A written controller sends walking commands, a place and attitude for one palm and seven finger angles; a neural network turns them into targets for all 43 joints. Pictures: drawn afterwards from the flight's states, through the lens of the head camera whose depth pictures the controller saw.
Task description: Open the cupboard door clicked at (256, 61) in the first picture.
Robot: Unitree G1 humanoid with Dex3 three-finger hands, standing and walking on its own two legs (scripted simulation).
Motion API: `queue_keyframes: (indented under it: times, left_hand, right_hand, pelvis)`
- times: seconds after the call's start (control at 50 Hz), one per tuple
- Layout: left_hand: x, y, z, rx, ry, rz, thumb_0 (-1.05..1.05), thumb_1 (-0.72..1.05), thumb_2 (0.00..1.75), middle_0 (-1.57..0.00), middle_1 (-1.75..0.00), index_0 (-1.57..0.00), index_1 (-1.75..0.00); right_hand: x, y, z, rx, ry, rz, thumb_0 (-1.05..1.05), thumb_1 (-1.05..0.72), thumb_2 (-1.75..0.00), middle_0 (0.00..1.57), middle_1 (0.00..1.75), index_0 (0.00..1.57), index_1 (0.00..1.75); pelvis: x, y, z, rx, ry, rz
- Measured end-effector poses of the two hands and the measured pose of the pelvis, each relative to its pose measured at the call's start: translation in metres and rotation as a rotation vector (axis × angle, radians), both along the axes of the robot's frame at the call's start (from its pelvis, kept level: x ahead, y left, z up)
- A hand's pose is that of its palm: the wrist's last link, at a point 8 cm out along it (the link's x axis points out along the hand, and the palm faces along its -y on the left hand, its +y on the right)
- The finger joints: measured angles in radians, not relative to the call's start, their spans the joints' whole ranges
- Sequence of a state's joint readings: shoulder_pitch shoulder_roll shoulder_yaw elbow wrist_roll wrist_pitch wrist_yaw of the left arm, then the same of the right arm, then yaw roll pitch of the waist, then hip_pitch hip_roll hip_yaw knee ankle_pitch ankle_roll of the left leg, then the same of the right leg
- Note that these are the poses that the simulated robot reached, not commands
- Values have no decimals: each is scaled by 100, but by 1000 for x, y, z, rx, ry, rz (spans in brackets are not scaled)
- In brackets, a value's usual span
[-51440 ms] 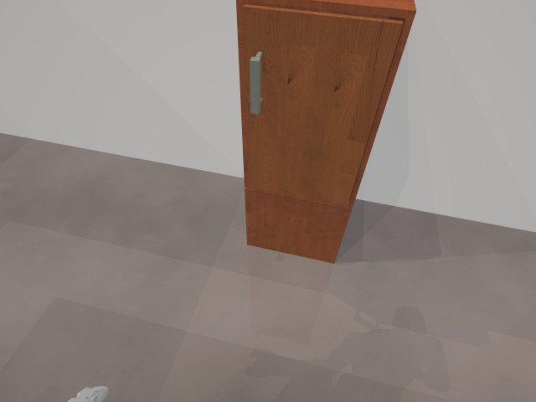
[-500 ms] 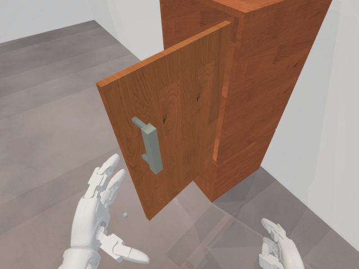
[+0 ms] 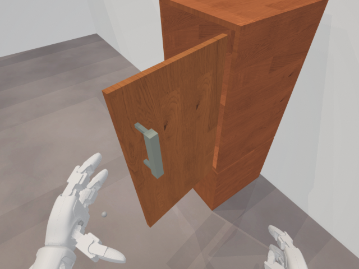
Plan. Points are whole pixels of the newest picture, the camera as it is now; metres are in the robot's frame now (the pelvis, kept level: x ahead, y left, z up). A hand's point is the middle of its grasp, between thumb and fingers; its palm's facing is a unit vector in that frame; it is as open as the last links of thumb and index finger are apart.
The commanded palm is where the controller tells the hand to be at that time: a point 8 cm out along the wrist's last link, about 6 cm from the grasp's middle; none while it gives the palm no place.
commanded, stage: draw the hand back to the body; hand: left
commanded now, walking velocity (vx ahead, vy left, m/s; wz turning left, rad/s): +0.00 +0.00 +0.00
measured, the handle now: (148, 151) +0.36 +0.10 +0.09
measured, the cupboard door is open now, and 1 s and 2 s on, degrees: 100 100 100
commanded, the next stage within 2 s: step back with the hand held close in 1.24 s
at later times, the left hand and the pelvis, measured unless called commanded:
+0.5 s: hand (47, 198) +0.21 +0.24 +0.14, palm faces +0.28 -0.90 -0.33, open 13.5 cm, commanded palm +0.16 +0.29 +0.17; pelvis +0.01 +0.03 +0.03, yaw -1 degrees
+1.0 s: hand (5, 176) +0.22 +0.30 +0.19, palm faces +0.45 -0.80 -0.39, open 8.0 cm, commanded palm +0.17 +0.33 +0.20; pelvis +0.02 +0.03 +0.04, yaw -2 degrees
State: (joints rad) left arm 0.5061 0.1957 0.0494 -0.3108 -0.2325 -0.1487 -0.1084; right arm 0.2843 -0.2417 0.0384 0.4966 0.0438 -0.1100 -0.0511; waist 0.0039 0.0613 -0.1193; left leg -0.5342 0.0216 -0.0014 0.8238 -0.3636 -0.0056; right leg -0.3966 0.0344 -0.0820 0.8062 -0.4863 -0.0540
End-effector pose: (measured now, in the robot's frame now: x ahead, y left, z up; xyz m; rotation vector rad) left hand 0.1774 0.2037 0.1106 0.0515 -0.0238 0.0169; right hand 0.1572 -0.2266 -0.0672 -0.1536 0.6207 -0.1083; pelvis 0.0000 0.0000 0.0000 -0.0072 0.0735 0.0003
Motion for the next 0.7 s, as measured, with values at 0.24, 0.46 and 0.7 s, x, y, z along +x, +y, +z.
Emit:
queue_keyframes:
  times: [0.24,0.46,0.7]
  left_hand:
    - [-10,39,29,125,-35,88,-1,-42,33,-16,-30,-15,-30]
    - [-7,76,43,268,23,252,0,-10,47,-17,-30,-17,-30]
    - [4,106,78,350,-67,321,0,32,65,-19,-30,-18,-30]
  right_hand:
    - [24,24,19,-25,-54,44,1,-91,-89,20,30,20,30]
    - [24,47,26,-40,25,49,1,-91,-89,20,30,20,30]
    - [30,50,31,-38,48,42,1,-91,-89,20,30,20,30]
  pelvis:
    - [2,13,9,-11,-33,3]
    - [9,29,28,-9,-83,-13]
    - [20,39,37,0,-114,-32]
